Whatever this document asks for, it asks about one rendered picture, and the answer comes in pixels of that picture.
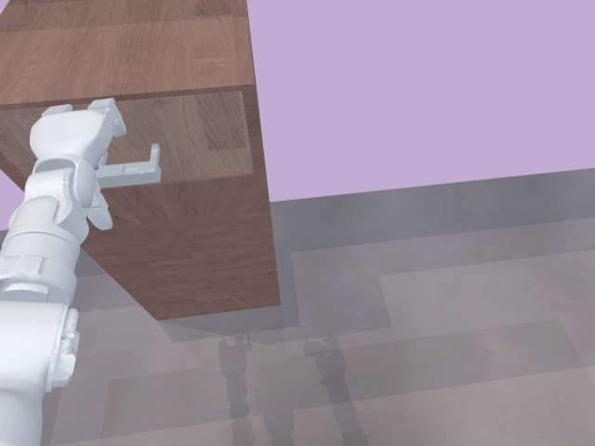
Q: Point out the drawer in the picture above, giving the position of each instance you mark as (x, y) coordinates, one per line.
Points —
(199, 136)

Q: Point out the left robot forearm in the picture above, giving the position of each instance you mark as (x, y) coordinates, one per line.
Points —
(39, 254)

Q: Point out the handle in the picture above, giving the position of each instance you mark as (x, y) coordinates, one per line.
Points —
(116, 175)

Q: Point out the cabinet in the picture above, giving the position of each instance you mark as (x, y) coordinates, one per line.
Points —
(179, 248)

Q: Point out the robot left hand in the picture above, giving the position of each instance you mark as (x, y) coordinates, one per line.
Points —
(86, 134)

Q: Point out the left robot upper arm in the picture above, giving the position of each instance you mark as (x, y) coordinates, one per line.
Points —
(38, 346)

